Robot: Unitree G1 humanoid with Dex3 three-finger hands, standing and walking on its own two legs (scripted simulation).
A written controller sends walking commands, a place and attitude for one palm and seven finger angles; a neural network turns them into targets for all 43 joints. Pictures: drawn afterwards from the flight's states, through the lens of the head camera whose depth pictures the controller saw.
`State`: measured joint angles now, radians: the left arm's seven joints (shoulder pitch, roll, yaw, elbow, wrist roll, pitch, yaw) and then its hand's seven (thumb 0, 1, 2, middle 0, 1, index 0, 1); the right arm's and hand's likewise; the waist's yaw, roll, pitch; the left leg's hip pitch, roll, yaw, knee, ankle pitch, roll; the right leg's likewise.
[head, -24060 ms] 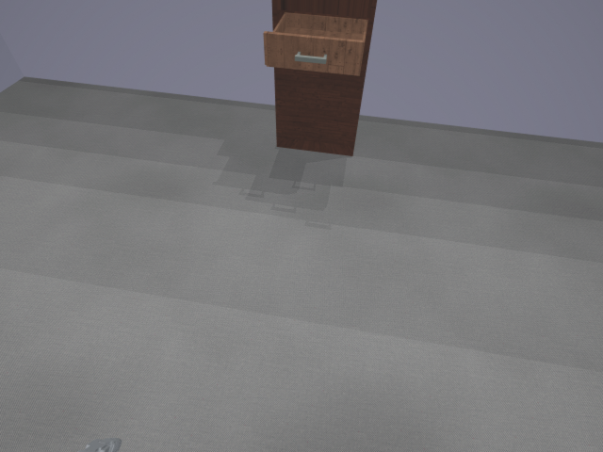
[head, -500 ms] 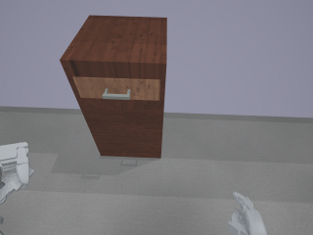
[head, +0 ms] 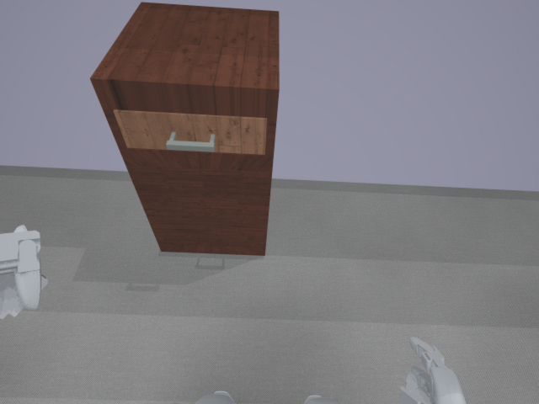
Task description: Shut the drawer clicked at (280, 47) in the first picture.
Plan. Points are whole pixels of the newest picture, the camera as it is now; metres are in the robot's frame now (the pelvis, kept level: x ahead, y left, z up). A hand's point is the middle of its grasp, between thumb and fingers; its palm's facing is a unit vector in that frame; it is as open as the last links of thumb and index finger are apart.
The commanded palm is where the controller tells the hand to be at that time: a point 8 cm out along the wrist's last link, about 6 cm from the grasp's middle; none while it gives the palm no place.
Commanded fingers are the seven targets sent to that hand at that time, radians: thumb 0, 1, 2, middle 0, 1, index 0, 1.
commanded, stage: step back with the hand held close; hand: left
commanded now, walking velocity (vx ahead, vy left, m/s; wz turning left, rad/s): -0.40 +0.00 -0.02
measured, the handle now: (192, 141) +0.74 +0.21 -0.11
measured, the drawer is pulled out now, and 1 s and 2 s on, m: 0.00 0.00 0.00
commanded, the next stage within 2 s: stop stepping back and stand still in 0.40 s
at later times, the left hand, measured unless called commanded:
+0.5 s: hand out of the picture +0.12 +0.24 +0.18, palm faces +0.31 -0.83 -0.46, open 3.3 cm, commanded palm +0.07 +0.29 +0.19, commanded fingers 0.00 0.90 0.90 -1.40 -1.60 -1.40 -1.60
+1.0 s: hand out of the picture +0.06 +0.30 +0.18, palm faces +0.38 -0.86 -0.33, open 3.3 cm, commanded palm -0.01 +0.33 +0.19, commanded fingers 0.00 0.90 0.90 -1.40 -1.60 -1.40 -1.60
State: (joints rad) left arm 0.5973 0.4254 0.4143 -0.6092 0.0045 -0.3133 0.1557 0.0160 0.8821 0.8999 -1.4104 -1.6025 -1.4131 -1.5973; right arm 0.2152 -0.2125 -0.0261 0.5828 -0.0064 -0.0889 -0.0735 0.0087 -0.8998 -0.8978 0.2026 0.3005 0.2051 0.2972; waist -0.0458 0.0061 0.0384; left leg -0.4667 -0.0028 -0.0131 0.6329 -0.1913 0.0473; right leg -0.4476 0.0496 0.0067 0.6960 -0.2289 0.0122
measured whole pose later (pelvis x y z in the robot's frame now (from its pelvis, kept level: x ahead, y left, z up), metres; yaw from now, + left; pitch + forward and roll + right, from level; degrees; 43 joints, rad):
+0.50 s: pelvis -0.06 +0.01 +0.00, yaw +0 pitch -1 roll -4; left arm 0.63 0.45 0.39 -0.58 -0.05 -0.34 0.12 0.02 0.88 0.90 -1.41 -1.60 -1.41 -1.60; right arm 0.20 -0.25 -0.03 0.59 0.00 -0.09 -0.08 0.01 -0.90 -0.90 0.20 0.30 0.20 0.30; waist -0.02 0.02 0.01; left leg -0.49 0.02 -0.01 0.56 -0.13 0.03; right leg -0.19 0.09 0.01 0.52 -0.32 -0.01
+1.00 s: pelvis -0.15 +0.06 +0.00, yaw -2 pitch -1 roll -1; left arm 0.51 0.39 0.41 -0.61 -0.04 -0.16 0.15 0.02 0.89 0.90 -1.41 -1.60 -1.41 -1.60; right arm 0.21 -0.12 0.05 0.64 -0.02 -0.12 -0.05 0.01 -0.90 -0.90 0.20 0.30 0.21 0.30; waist -0.03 -0.09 0.01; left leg -0.37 0.01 0.03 0.63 -0.25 0.03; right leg -0.44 0.03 -0.01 0.99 -0.47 -0.02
